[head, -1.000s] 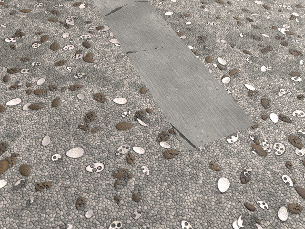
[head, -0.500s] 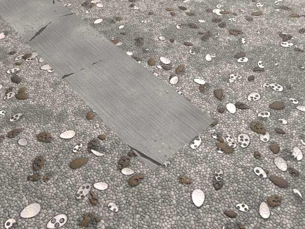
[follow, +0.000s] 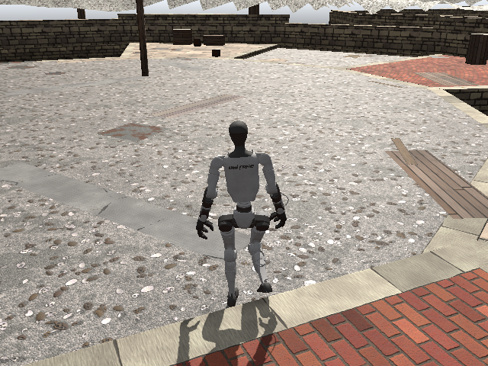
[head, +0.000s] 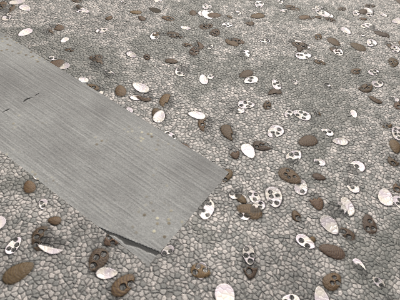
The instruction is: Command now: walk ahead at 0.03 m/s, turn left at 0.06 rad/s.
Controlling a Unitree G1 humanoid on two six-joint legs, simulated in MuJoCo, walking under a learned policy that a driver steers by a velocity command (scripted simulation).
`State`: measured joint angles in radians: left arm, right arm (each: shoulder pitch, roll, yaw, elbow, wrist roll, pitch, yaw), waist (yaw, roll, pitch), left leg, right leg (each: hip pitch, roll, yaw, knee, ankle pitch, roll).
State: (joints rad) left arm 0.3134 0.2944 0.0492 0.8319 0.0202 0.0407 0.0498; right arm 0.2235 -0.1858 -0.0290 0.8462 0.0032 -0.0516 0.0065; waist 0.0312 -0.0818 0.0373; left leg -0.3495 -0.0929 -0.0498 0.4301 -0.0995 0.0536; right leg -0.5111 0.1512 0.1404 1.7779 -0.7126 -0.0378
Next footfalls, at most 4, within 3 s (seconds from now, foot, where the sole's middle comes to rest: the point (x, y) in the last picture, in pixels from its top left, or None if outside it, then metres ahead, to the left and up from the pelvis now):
0.38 right None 0.09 -0.07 -0.77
0.82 left None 0.01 0.13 -0.77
1.32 right None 0.23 0.04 -0.77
1.78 left None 0.34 0.38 -0.77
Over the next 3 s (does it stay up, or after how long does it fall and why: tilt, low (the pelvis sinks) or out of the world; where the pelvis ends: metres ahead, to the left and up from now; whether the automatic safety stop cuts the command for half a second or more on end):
stays up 0.78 0.64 0.00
